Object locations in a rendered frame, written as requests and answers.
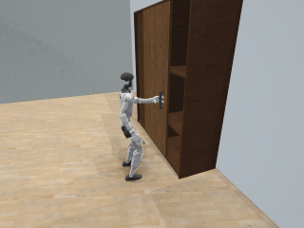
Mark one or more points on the right robot forearm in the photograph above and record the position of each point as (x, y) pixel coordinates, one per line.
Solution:
(127, 124)

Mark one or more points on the robot left hand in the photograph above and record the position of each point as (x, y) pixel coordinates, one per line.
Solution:
(156, 99)

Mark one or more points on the robot left upper arm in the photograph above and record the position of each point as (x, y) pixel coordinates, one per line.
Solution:
(136, 99)

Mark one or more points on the robot right hand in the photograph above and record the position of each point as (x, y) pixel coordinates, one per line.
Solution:
(137, 138)

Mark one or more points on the robot right upper arm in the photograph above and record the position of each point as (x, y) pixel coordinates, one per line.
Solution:
(127, 98)

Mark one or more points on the right robot thigh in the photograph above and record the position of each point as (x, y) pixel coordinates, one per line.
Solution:
(128, 135)

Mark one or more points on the left robot forearm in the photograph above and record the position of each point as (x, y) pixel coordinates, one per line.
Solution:
(145, 101)

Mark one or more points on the right robot foot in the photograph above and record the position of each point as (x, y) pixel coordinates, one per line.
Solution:
(135, 177)

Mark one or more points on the wardrobe door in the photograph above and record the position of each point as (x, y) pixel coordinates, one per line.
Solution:
(141, 63)
(157, 41)

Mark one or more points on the handle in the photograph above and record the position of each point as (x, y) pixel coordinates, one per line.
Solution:
(137, 79)
(160, 99)

